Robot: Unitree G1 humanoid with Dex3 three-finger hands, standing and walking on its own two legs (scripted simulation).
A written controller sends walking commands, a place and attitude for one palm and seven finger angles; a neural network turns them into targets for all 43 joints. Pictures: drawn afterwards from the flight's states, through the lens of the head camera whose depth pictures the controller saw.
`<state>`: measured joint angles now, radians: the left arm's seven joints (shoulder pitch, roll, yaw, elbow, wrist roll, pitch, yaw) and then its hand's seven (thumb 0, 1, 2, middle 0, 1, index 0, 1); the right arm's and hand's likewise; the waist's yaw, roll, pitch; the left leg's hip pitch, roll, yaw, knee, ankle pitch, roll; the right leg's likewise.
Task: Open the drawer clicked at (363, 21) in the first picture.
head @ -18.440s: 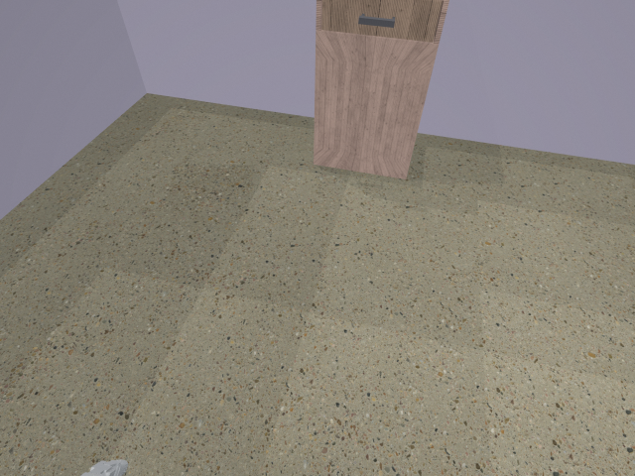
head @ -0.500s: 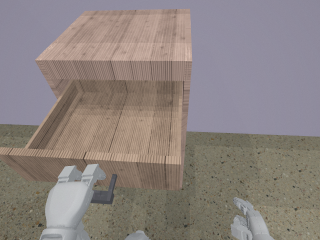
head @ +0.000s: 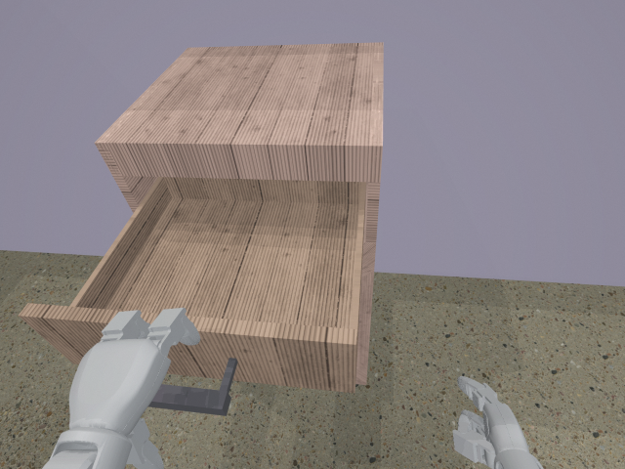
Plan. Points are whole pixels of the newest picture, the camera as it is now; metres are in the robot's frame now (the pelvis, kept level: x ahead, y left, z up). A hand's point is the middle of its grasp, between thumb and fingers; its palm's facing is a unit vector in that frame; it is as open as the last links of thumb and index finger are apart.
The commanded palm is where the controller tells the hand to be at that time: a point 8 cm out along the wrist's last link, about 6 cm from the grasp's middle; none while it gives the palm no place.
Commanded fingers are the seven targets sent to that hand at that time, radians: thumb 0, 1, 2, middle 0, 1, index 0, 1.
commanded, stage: lift the hand off the handle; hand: left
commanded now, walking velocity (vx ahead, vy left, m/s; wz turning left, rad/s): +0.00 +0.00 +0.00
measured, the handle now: (183, 380) +0.22 +0.21 +0.01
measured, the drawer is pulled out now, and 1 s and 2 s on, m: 0.30 0.30 0.30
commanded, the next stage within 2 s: draw the hand back to the body in 0.54 s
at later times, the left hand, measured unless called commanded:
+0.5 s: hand (125, 344) +0.20 +0.21 +0.15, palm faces +0.12 -0.16 -0.98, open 13.8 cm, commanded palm +0.16 +0.21 +0.20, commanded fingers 0.00 -0.50 0.30 -0.30 -1.20 -0.30 -1.20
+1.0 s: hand (100, 360) +0.18 +0.24 +0.14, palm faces +0.04 -0.15 -0.99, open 13.8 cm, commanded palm +0.16 +0.23 +0.20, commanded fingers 0.00 -0.50 0.30 -0.30 -1.20 -0.30 -1.20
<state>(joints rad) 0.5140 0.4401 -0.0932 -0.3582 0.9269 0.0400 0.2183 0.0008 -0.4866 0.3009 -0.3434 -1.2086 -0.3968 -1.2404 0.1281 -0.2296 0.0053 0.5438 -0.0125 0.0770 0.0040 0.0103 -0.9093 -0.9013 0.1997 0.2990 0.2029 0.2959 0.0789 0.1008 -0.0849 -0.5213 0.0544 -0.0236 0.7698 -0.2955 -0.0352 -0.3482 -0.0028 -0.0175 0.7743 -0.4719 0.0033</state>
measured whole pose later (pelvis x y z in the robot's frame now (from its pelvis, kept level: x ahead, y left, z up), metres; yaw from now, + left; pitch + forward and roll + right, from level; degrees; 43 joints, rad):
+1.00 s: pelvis +0.01 +0.01 +0.02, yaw +0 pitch -1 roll -1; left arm 0.54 0.53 0.07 -0.55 0.79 0.07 0.01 0.00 -0.49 0.30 -0.32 -1.20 -0.32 -1.21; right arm 0.12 -0.26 0.03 0.53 0.02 0.09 0.01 0.01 -0.91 -0.90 0.20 0.30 0.20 0.30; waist 0.09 0.11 -0.04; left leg -0.36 0.05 -0.01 0.60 -0.23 -0.03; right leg -0.17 -0.01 -0.02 0.56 -0.38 0.02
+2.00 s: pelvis +0.04 +0.00 +0.03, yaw +0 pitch -2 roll +0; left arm 0.56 0.33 0.29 -0.50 -0.06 -0.07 0.11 0.01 0.53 0.74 -0.24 -0.53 -0.24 -0.54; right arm 0.16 -0.22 0.02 0.60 0.02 -0.11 -0.09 0.01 -0.91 -0.90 0.20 0.30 0.20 0.30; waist 0.06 0.06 -0.01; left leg -0.23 0.04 0.00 0.50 -0.23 -0.03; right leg -0.04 -0.02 -0.02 0.44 -0.37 0.01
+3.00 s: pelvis -0.04 +0.02 +0.02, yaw +1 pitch +1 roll -3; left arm 0.67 0.41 0.39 -0.66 -0.07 -0.19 0.13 0.02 0.89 0.90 -0.21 -0.30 -0.22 -0.31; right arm 0.16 -0.20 0.00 0.53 0.04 -0.05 -0.07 0.01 -0.91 -0.90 0.20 0.30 0.20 0.30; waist 0.00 0.04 0.06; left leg -0.48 0.06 -0.04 0.60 -0.15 -0.01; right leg -0.29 0.00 -0.04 0.57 -0.30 0.03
